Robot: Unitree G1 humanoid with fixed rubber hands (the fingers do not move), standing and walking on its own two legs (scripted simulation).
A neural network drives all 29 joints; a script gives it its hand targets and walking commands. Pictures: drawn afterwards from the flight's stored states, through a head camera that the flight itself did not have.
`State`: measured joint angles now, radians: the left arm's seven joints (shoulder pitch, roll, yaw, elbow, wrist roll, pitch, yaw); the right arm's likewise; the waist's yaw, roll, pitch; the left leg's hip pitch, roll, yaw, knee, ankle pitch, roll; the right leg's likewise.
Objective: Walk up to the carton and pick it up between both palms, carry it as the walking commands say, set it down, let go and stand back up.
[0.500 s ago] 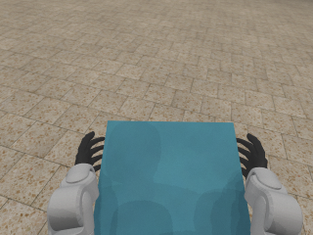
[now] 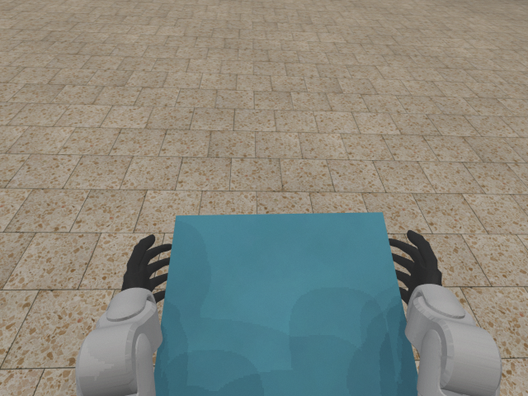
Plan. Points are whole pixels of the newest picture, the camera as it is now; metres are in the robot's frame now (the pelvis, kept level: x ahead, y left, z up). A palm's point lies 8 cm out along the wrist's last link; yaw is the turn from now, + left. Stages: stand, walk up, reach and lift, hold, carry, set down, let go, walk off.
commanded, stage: carry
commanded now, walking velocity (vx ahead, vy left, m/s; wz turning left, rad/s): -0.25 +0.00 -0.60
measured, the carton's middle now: (279, 323) +0.25 +0.00 -0.01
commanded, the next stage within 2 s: none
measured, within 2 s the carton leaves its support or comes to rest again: neither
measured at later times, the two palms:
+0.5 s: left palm out of the picture +0.11 +0.05 +0.09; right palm out of the picture -0.03 -0.28 +0.09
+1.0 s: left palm out of the picture -0.04 +0.08 +0.11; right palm out of the picture -0.24 -0.22 +0.13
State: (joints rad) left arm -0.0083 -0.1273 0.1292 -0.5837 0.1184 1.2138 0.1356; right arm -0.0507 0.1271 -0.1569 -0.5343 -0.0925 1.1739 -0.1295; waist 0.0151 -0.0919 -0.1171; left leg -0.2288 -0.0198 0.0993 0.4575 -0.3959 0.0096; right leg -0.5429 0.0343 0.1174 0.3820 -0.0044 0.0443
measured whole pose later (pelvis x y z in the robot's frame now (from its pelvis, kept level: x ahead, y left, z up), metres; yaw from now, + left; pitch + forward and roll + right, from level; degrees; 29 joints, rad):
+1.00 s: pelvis -0.34 +0.06 +0.01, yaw -36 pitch +3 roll -3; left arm -0.07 -0.13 0.12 -0.60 0.10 1.23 0.15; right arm -0.05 0.13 -0.19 -0.58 -0.08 1.15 -0.12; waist 0.03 -0.01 -0.07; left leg -0.36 0.19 0.19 0.56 -0.23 -0.01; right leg -0.47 0.00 -0.07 0.97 -0.41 0.05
